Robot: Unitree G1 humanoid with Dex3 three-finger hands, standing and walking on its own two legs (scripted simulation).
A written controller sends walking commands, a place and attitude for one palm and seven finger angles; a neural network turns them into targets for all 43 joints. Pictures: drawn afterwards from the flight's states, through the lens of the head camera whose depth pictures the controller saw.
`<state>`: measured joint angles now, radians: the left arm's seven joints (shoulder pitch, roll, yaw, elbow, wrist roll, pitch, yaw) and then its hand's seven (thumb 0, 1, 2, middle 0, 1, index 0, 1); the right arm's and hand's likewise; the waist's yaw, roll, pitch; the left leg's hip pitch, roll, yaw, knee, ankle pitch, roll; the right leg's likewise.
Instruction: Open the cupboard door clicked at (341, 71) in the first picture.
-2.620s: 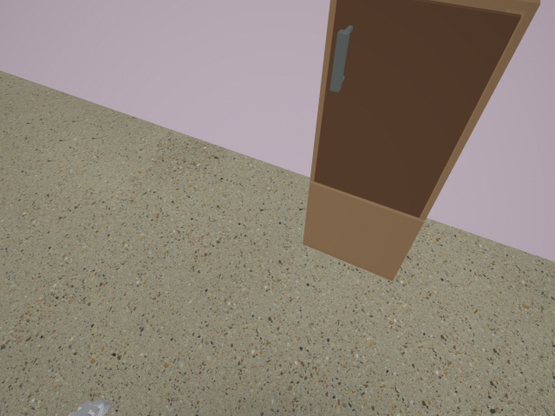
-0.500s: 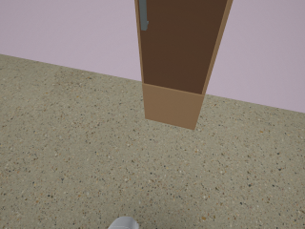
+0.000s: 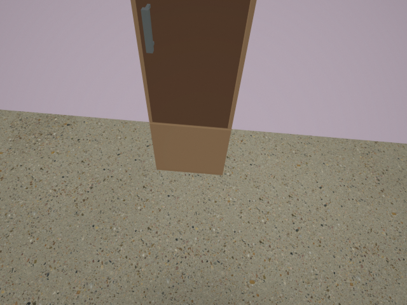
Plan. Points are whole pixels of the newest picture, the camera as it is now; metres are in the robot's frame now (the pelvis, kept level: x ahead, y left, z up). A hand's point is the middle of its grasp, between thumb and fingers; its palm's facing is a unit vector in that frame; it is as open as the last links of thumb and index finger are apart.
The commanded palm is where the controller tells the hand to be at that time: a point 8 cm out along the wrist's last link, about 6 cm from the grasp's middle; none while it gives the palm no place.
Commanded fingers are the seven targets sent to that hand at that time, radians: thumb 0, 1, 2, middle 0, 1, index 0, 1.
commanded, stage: take the last steps up to it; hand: left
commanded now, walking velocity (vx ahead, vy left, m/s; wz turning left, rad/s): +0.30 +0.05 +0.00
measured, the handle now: (149, 28) +0.91 +0.23 +0.11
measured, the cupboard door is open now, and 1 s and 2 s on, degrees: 0 0 0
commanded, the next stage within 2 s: come to a stop and stand still in 0.94 s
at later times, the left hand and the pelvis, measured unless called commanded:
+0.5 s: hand out of the picture +0.02 +0.23 -0.21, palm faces +0.08 -0.99 -0.14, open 7.3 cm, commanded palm none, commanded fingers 0.00 0.90 0.90 -0.20 -0.30 -0.20 -0.30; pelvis +0.11 +0.06 -0.03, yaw +0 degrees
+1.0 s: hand (124, 214) +0.37 +0.23 -0.17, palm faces -0.06 -0.98 -0.17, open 7.3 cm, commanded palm none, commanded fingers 0.00 0.90 0.90 -0.20 -0.30 -0.20 -0.30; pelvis +0.27 +0.07 +0.00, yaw -2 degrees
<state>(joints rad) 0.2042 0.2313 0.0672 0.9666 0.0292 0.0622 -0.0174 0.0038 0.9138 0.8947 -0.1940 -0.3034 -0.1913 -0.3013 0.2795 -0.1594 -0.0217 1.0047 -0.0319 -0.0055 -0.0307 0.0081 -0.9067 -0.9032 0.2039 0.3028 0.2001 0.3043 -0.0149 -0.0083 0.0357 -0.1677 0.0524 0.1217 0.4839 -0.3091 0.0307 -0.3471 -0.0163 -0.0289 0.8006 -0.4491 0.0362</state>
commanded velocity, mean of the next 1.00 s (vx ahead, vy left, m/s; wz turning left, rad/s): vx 0.26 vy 0.01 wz -0.02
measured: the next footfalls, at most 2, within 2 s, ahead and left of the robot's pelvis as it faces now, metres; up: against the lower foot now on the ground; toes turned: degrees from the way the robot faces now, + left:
right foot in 0.08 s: +0.02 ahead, -0.13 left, +0.00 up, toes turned -5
left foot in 0.46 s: +0.22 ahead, +0.17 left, +0.00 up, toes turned +10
